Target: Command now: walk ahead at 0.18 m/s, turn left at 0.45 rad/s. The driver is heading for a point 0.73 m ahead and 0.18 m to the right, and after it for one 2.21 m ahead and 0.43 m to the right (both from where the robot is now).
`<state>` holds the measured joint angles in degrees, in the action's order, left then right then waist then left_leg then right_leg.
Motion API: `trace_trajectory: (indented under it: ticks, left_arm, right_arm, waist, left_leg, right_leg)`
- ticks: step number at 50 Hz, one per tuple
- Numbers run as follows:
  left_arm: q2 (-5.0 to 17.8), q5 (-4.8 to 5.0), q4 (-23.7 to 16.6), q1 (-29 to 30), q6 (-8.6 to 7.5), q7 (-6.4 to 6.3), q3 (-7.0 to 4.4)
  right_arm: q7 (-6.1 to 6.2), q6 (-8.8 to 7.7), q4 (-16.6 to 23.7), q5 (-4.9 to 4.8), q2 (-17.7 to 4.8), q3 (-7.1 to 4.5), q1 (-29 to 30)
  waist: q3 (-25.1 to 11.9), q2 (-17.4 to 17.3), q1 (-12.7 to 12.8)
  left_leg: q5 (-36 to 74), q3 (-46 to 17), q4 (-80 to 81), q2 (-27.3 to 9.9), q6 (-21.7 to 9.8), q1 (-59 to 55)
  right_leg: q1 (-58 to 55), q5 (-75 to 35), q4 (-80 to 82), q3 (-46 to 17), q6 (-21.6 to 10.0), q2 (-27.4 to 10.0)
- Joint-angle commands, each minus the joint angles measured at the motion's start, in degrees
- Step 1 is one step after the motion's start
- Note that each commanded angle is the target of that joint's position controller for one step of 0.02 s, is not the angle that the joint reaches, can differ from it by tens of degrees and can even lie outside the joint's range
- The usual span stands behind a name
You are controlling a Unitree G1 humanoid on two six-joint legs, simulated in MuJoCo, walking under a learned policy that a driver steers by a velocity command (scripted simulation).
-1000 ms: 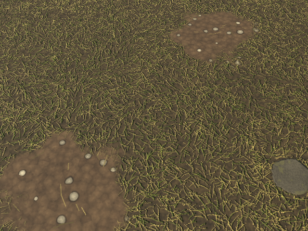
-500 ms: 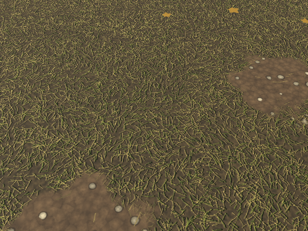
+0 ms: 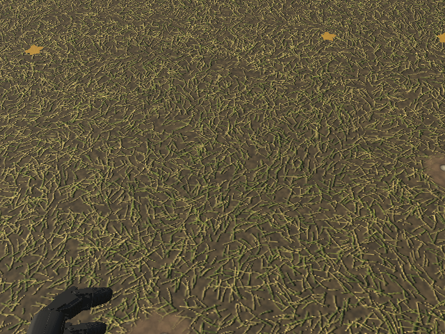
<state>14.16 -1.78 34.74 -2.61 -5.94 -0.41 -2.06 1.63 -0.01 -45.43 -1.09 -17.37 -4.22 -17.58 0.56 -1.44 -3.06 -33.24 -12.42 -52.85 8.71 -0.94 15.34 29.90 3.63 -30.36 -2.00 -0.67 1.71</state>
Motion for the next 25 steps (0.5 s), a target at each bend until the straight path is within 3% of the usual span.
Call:
trace_trajectory:
  ticks: [1,2,3,5,6,8,10,11,12,13,14,15,18,20,22,25]
  left_arm:
    - [6.99,1.11,-1.18,-12.06,1.87,-0.24,-2.75]
    - [4.65,0.71,-1.14,-8.38,2.78,-0.25,-1.78]
    - [4.09,0.34,-0.77,-5.55,3.18,-0.01,-1.37]
    - [4.83,-0.4,-0.05,-1.61,3.32,0.73,-1.5]
    - [5.56,-0.26,0.32,-1.52,3.38,0.88,-1.85]
    - [6.51,1.06,1.49,-2.78,3.66,0.64,-2.17]
    - [6.88,2.2,1.88,-3.03,4.14,0.37,-2.15]
    - [6.42,2.3,2.33,-4.2,4.27,0.42,-1.89]
    - [6.13,1.94,2.26,-4.73,4.36,0.67,-1.72]
    - [5.41,2.22,1.3,-5.76,4.54,0.64,-1.68]
    - [5.96,2.17,1.52,-5.24,4.72,0.26,-1.79]
    - [6.98,2.43,1.76,-5.68,4.95,-0.02,-2.45]
    - [7.19,2.22,1.83,-7.43,5.88,-0.36,-3.33]
    - [5.78,2.92,1.24,-7.58,6.35,-0.04,-3.2]
    - [4.93,3.39,0.77,-6.98,6.81,0.37,-2.9]
    - [5.5,3.55,0.45,-7.98,7.32,1.56,-3.19]
  right_arm:
    - [-0.53,0.87,3.94,-0.44,-8.07,-1.3,-4.88]
    - [-0.11,2.1,4.63,-0.38,-7.56,-1.42,-1.16]
    - [0.12,3.0,5.04,-0.04,-5.92,-1.11,0.01]
    - [-0.11,3.42,4.17,0.93,-0.82,0.42,-1.91]
    - [-0.24,2.9,3.8,1.41,0.49,0.9,-1.78]
    - [-0.51,2.04,3.33,2.02,-0.18,0.88,-1.07]
    - [-0.85,1.8,2.86,2.38,-1.18,0.51,-1.34]
    - [-0.79,1.86,3.78,3.15,-2.79,0.16,0.27]
    - [-0.31,1.99,5.33,3.74,-6.1,-0.46,1.27]
    - [-0.01,2.32,4.89,3.43,-9.57,-1.56,3.0]
    - [0.07,2.18,5.31,3.17,-7.24,-1.22,5.0]
    - [0.28,1.8,5.92,2.92,-6.68,-1.15,7.15]
    - [1.21,0.33,6.22,1.92,-6.34,-1.4,7.37]
    - [1.63,0.27,5.66,1.32,-6.41,-1.71,6.79]
    - [1.74,1.04,5.54,0.94,-7.08,-2.2,8.26]
    - [1.62,2.35,5.28,0.19,-7.93,-2.71,10.02]
  waist:
    - [-15.9,10.48,5.17]
    - [-10.41,6.91,4.64]
    - [-6.97,7.01,3.16]
    - [-4.47,9.21,0.12]
    - [-5.14,10.32,0.26]
    - [-7.98,10.19,0.38]
    - [-8.51,8.67,-0.64]
    - [-7.39,7.06,-0.31]
    - [-5.62,2.93,0.39]
    - [-3.25,-6.55,3.03]
    - [-1.37,-9.6,2.53]
    - [0.62,-10.66,2.69]
    - [-0.74,-9.96,1.72]
    - [-2.47,-6.79,1.37]
    - [-3.59,-6.61,1.06]
    - [-4.67,-7.72,1.9]
  left_leg:
    - [-0.98,3.12,-23.98,-5.33,4.05,23.31]
    - [1.71,4.98,-21.36,-6.76,4.53,23.03]
    - [2.96,4.93,-15.6,-8.47,4.68,19.46]
    - [4.97,8.78,-1.34,-8.8,4.47,6.53]
    - [6.29,10.07,4.59,-8.5,4.35,3.35]
    - [14.98,10.37,13.82,-8.26,3.81,-1.59]
    - [24.16,11.59,23.14,-7.3,1.89,-8.53]
    - [24.73,9.92,24.79,-8.91,0.42,-11.02]
    - [22.06,4.42,27.61,-14.7,-2.05,-11.59]
    - [10.78,1.1,31.51,-18.54,-5.44,-3.92]
    - [4.27,-1.04,35.65,-19.74,-6.88,0.67]
    - [5.92,-1.96,36.5,-21.0,-7.19,0.77]
    - [35.44,-3.05,32.46,-26.99,-10.67,-5.75]
    - [48.92,-1.63,30.21,-28.56,-11.89,-11.4]
    - [53.49,2.26,28.92,-27.25,-10.77,-12.79]
    - [52.87,7.58,26.15,-25.17,-8.58,-11.52]
  right_leg:
    - [-36.03,-11.96,6.46,-27.13,-13.97,-22.94]
    - [-28.18,-6.38,8.65,-21.27,-12.22,-19.31]
    - [-20.35,-3.22,10.47,-18.73,-11.17,-17.08]
    - [-7.78,-6.41,13.14,-10.65,-9.37,-11.4]
    - [-7.47,-10.35,13.12,-9.17,-9.89,-10.48]
    - [-10.25,-10.83,11.84,-10.06,-11.11,-11.08]
    - [-8.16,0.17,10.96,-10.61,-9.51,-10.28]
    - [-5.21,8.55,10.75,-11.14,-6.87,-9.06]
    - [-1.73,16.91,7.69,-10.24,-3.9,-6.6]
    - [-2.98,20.84,3.45,-3.67,-1.43,-1.22]
    - [-5.85,17.7,-1.65,-0.57,0.06,0.46]
    - [-4.53,16.08,-5.82,0.73,0.29,0.98]
    - [0.59,23.38,-17.9,0.41,0.82,-1.37]
    - [3.98,26.93,-21.08,0.14,1.53,-2.93]
    - [1.87,24.07,-17.63,2.04,2.15,-3.09]
    - [-5.48,16.53,-8.25,5.8,1.61,-1.25]
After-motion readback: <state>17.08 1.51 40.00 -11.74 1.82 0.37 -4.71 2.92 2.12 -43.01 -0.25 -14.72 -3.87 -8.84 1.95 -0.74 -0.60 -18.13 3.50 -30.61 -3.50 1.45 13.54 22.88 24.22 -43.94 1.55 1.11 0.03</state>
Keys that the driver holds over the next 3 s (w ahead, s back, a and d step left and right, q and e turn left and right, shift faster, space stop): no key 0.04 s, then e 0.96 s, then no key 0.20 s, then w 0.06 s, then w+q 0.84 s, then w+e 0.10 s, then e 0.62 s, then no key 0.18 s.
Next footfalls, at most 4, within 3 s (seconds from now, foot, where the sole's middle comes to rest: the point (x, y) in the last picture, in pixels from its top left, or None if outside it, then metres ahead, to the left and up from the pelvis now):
0.24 left None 0.13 0.13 -0.76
0.56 right None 0.14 -0.12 -0.76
1.08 left None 0.24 0.07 -0.76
1.40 right None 0.09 -0.14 -0.76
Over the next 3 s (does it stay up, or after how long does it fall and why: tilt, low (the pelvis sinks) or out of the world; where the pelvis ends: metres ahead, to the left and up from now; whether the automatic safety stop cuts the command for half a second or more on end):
stays up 0.74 -0.11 0.02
